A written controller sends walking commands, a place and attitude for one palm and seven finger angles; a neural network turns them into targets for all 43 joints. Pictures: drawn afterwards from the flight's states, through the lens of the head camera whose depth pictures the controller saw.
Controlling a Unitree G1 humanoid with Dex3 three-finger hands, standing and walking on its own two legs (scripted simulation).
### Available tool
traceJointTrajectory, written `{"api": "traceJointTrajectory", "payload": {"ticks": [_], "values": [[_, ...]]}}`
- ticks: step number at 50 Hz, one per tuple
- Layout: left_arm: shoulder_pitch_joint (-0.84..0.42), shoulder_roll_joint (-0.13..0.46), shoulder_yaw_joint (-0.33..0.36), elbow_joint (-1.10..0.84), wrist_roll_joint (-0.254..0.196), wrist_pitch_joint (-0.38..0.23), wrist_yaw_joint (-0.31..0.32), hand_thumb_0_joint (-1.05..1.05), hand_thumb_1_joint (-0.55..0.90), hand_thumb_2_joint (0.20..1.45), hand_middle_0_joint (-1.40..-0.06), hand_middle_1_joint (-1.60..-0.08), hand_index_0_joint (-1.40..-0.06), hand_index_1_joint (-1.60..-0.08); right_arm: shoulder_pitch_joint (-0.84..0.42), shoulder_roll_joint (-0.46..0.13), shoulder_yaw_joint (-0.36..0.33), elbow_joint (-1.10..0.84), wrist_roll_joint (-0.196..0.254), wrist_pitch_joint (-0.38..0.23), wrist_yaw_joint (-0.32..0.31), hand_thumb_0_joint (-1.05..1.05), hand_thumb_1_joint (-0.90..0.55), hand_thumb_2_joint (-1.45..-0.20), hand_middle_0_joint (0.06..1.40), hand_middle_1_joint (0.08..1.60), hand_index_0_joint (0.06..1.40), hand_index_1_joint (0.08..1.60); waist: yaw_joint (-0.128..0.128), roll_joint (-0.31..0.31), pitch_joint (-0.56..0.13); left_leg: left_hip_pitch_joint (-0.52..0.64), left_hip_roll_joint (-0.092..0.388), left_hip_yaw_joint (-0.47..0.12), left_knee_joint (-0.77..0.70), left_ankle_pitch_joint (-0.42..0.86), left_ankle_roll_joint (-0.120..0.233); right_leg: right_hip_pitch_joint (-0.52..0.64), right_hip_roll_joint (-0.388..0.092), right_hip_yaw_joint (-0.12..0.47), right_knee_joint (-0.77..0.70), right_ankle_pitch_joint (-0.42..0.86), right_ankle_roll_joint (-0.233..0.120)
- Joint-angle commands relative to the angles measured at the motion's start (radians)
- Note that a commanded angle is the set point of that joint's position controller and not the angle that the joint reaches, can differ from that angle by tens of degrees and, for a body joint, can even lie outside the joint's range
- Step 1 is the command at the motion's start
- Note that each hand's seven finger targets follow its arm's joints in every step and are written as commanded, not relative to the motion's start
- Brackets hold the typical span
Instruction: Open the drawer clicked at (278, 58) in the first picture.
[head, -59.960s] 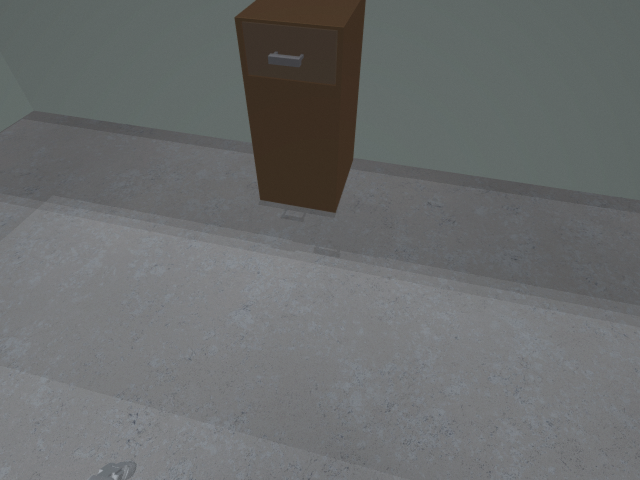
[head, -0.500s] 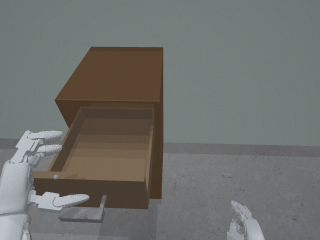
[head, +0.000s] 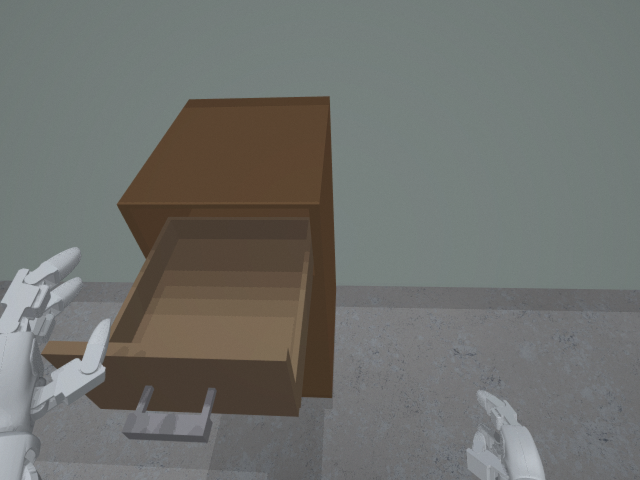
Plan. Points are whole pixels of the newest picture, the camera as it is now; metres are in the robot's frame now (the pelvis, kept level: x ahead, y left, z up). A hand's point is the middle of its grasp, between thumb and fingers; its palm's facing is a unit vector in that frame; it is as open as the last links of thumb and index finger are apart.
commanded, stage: draw the hand back to the body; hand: left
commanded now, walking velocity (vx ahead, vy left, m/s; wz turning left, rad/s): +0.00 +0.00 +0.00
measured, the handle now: (173, 410) +0.22 +0.24 -0.06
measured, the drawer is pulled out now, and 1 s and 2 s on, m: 0.30 0.30 0.30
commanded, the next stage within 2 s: step back with the hand held close in 0.20 s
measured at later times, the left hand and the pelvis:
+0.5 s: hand (84, 360) +0.18 +0.24 +0.16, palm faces +0.34 -0.80 -0.48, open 7.4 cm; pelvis -0.02 +0.00 +0.00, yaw +0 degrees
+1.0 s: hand (27, 434) +0.11 +0.26 +0.15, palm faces +0.34 -0.81 -0.48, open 7.4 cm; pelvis -0.08 +0.02 -0.01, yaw +0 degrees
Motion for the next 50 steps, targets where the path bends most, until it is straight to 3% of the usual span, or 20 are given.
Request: {"api": "traceJointTrajectory", "payload": {"ticks": [1,6,14,15,16,17,18,20,23,26,27,28,32,34,39,42,45,47,48,50], "values": [[-0.050,0.156,0.097,-0.181,-0.008,-0.059,0.015,0.000,0.900,0.900,-0.200,-0.300,-0.200,-0.300,-0.133,-0.084,-0.031,-0.165,0.002,-0.048,-0.008,0.000,-0.900,-0.900,0.200,0.300,0.200,0.300,-0.001,-0.045,-0.039,0.043,0.024,0.040,-0.028,0.248,0.022,-0.063,-0.064,0.001,-0.075,0.255,0.038],[-0.051,0.176,0.113,-0.215,-0.003,-0.067,0.020,0.000,0.900,0.900,-0.200,-0.300,-0.200,-0.300,-0.129,-0.082,-0.027,-0.165,-0.001,-0.056,-0.008,0.000,-0.900,-0.900,0.200,0.300,0.200,0.300,0.005,-0.023,-0.077,0.053,0.021,0.038,-0.033,0.268,0.017,-0.037,-0.063,-0.001,-0.071,0.269,0.034],[-0.057,0.158,0.099,-0.178,-0.004,-0.065,0.018,0.000,0.900,0.900,-0.200,-0.300,-0.200,-0.300,-0.136,-0.082,-0.028,-0.159,0.002,-0.058,-0.008,0.000,-0.900,-0.900,0.200,0.300,0.200,0.300,-0.001,-0.031,-0.011,0.038,0.020,0.035,-0.045,0.219,0.017,-0.070,-0.060,-0.001,-0.097,0.206,0.036],[-0.069,0.170,0.105,-0.195,-0.004,-0.068,0.018,0.000,0.900,0.900,-0.200,-0.300,-0.200,-0.300,-0.138,-0.082,-0.028,-0.166,0.003,-0.060,-0.007,0.000,-0.900,-0.900,0.200,0.300,0.200,0.300,0.001,-0.042,-0.023,0.038,0.023,0.032,-0.048,0.215,0.018,-0.064,-0.065,0.003,-0.094,0.202,0.038],[-0.190,0.300,0.243,-0.306,0.004,-0.114,0.026,0.000,0.900,0.900,-0.200,-0.300,-0.200,-0.300,-0.105,-0.112,-0.027,-0.203,0.010,-0.041,0.000,0.000,-0.900,-0.900,0.200,0.300,0.200,0.300,-0.022,-0.046,0.076,-0.052,0.029,-0.010,-0.005,0.151,0.037,-0.172,-0.108,0.091,-0.149,0.222,0.038],[-0.195,0.299,0.246,-0.296,0.007,-0.140,0.023,0.000,0.900,0.900,-0.200,-0.300,-0.200,-0.300,-0.099,-0.097,-0.029,-0.190,0.006,-0.037,0.000,0.000,-0.900,-0.900,0.200,0.300,0.200,0.300,-0.028,-0.052,0.069,-0.058,0.025,-0.021,0.011,0.114,0.032,-0.181,-0.134,0.108,-0.161,0.212,0.026],[-0.090,0.224,0.191,-0.204,0.015,-0.135,0.016,0.000,0.900,0.900,-0.200,-0.300,-0.200,-0.300,-0.116,-0.099,-0.035,-0.172,-0.001,-0.028,0.001,0.000,-0.900,-0.900,0.200,0.300,0.200,0.300,-0.035,-0.110,0.067,-0.055,0.023,-0.026,0.025,0.128,0.035,-0.191,-0.136,0.101,-0.161,0.221,0.027],[-0.002,0.168,0.144,-0.189,0.021,-0.130,0.007,0.000,0.900,0.900,-0.200,-0.300,-0.200,-0.300,-0.112,-0.116,-0.044,-0.189,0.003,-0.012,0.012,0.000,-0.900,-0.900,0.200,0.300,0.200,0.300,-0.039,-0.118,-0.004,-0.054,0.024,-0.023,0.043,0.171,0.037,-0.157,-0.144,0.086,-0.127,0.262,0.027],[0.083,0.167,0.151,-0.234,0.022,-0.138,0.005,0.000,0.900,0.900,-0.200,-0.300,-0.200,-0.300,-0.111,-0.124,-0.058,-0.197,0.003,0.004,0.014,0.000,-0.900,-0.900,0.200,0.300,0.200,0.300,-0.039,-0.052,-0.120,-0.043,0.041,-0.011,0.034,0.282,0.035,-0.095,-0.142,0.058,-0.060,0.356,0.033],[0.112,0.203,0.186,-0.294,0.020,-0.132,0.012,0.000,0.900,0.900,-0.200,-0.300,-0.200,-0.300,-0.117,-0.126,-0.072,-0.218,0.012,0.020,0.012,0.000,-0.900,-0.900,0.200,0.300,0.200,0.300,-0.042,-0.087,-0.190,-0.053,0.059,-0.012,0.043,0.373,0.030,-0.056,-0.139,0.046,-0.010,0.417,0.038],[0.119,0.221,0.199,-0.312,0.018,-0.131,0.017,0.000,0.900,0.900,-0.200,-0.300,-0.200,-0.300,-0.121,-0.127,-0.073,-0.218,0.014,0.023,0.006,0.000,-0.900,-0.900,0.200,0.300,0.200,0.300,-0.044,-0.049,-0.201,-0.058,0.064,-0.012,0.043,0.396,0.029,-0.057,-0.144,0.049,0.004,0.430,0.035],[0.135,0.213,0.195,-0.325,0.020,-0.131,0.019,0.000,0.900,0.900,-0.200,-0.300,-0.200,-0.300,-0.111,-0.123,-0.072,-0.220,0.011,0.029,0.005,0.000,-0.900,-0.900,0.200,0.300,0.200,0.300,-0.044,-0.066,-0.206,-0.066,0.066,-0.018,0.043,0.412,0.030,-0.053,-0.135,0.037,0.014,0.426,0.038],[0.135,0.251,0.222,-0.389,0.016,-0.125,0.032,0.000,0.900,0.900,-0.200,-0.300,-0.200,-0.300,-0.110,-0.126,-0.075,-0.233,0.014,0.034,-0.006,0.000,-0.900,-0.900,0.200,0.300,0.200,0.300,-0.046,-0.025,-0.211,-0.095,0.085,-0.042,0.041,0.464,0.026,-0.065,-0.126,0.030,0.057,0.414,0.033],[0.144,0.238,0.214,-0.387,0.015,-0.122,0.037,0.000,0.900,0.900,-0.200,-0.300,-0.200,-0.300,-0.107,-0.121,-0.074,-0.236,0.012,0.036,-0.007,0.000,-0.900,-0.900,0.200,0.300,0.200,0.300,-0.046,-0.023,-0.189,-0.119,0.096,-0.054,0.029,0.458,0.027,-0.077,-0.112,0.021,0.074,0.372,0.038],[0.146,0.223,0.206,-0.380,0.018,-0.120,0.040,0.000,0.900,0.900,-0.200,-0.300,-0.200,-0.300,-0.105,-0.124,-0.069,-0.237,0.007,0.025,-0.004,0.000,-0.900,-0.900,0.200,0.300,0.200,0.300,-0.046,0.008,-0.147,-0.225,0.138,-0.099,-0.032,0.349,0.044,-0.078,-0.083,0.020,0.136,0.217,0.044],[0.130,0.223,0.214,-0.383,0.025,-0.121,0.042,0.000,0.900,0.900,-0.200,-0.300,-0.200,-0.300,-0.106,-0.133,-0.067,-0.236,0.002,0.013,-0.001,0.000,-0.900,-0.900,0.200,0.300,0.200,0.300,-0.045,0.033,-0.120,-0.338,0.152,-0.113,-0.062,0.156,0.060,-0.056,-0.076,0.037,0.162,0.136,0.041],[0.117,0.208,0.207,-0.376,0.032,-0.127,0.045,0.000,0.900,0.900,-0.200,-0.300,-0.200,-0.300,-0.099,-0.133,-0.058,-0.240,-0.002,0.006,0.003,0.000,-0.900,-0.900,0.200,0.300,0.200,0.300,-0.051,-0.003,-0.079,-0.478,0.146,-0.126,-0.072,-0.111,0.076,-0.025,-0.080,0.065,0.160,0.088,0.043],[0.088,0.232,0.221,-0.400,0.038,-0.134,0.050,0.000,0.900,0.900,-0.200,-0.300,-0.200,-0.300,-0.094,-0.133,-0.062,-0.244,-0.001,-0.004,0.003,0.000,-0.900,-0.900,0.200,0.300,0.200,0.300,-0.057,-0.050,-0.067,-0.477,0.100,-0.101,-0.014,-0.216,0.065,-0.081,-0.115,0.125,0.078,0.029,0.028],[0.091,0.211,0.200,-0.390,0.036,-0.137,0.053,0.000,0.900,0.900,-0.200,-0.300,-0.200,-0.300,-0.079,-0.127,-0.061,-0.236,-0.005,-0.002,0.006,0.000,-0.900,-0.900,0.200,0.300,0.200,0.300,-0.062,-0.090,-0.056,-0.431,0.065,-0.081,0.054,-0.231,0.055,-0.163,-0.144,0.164,0.001,-0.049,0.011],[0.062,0.207,0.177,-0.404,0.033,-0.148,0.062,0.000,0.900,0.900,-0.200,-0.300,-0.200,-0.300,-0.058,-0.130,-0.068,-0.211,0.001,-0.008,0.012,0.000,-0.900,-0.900,0.200,0.300,0.200,0.300,-0.073,-0.161,-0.060,-0.223,-0.004,-0.020,0.294,-0.172,0.016,-0.409,-0.258,0.249,-0.132,-0.191,-0.053]]}}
